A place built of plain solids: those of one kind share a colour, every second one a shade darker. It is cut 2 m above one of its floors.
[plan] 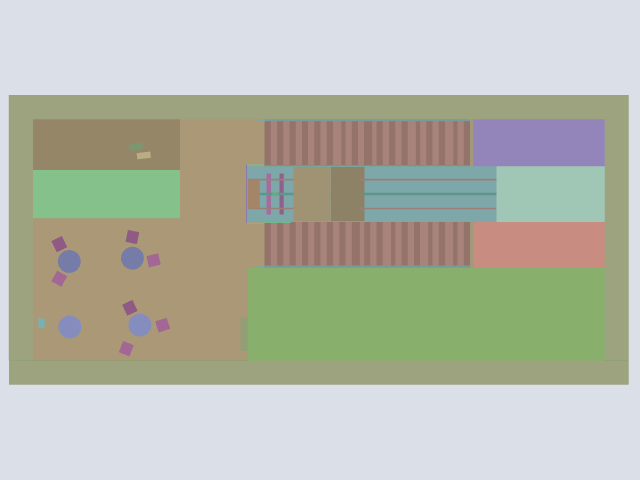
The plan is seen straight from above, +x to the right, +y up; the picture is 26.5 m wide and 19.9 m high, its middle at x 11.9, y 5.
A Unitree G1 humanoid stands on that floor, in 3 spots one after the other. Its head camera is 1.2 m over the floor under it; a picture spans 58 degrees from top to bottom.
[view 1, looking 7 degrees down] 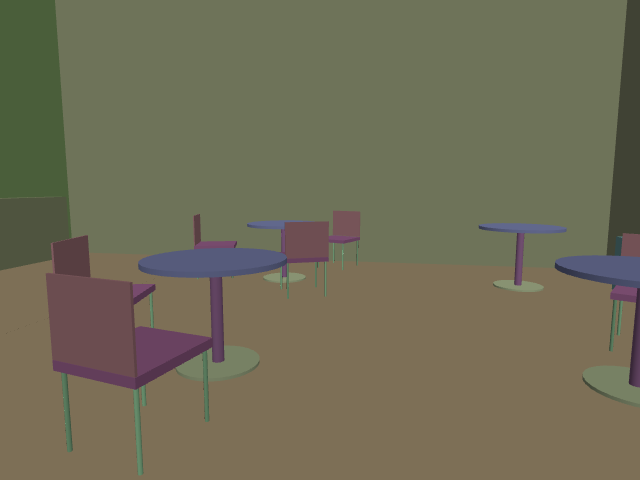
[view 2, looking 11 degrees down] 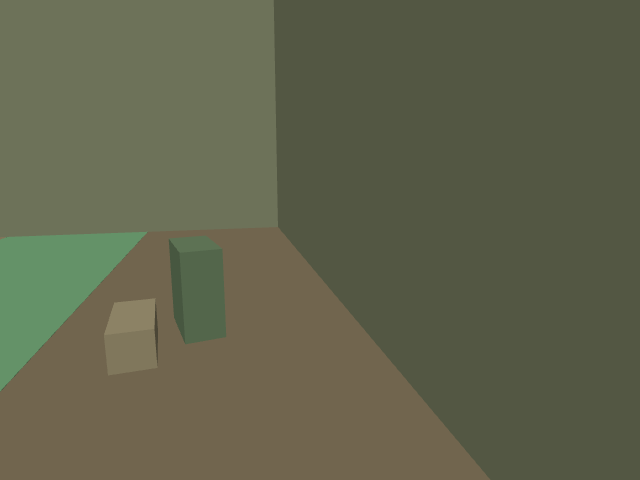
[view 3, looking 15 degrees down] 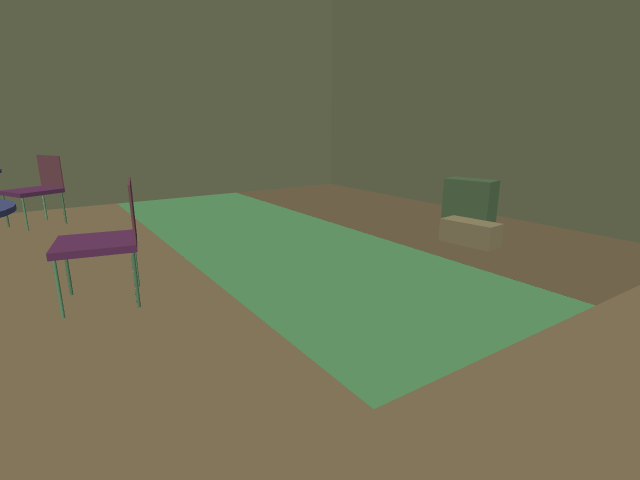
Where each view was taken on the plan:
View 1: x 2.90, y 6.90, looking -79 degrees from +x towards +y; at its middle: chair_back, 4.66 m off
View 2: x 7.32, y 9.06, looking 167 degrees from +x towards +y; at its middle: wall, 4.31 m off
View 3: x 7.32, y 4.80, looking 146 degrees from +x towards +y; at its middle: floor_zwa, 4.64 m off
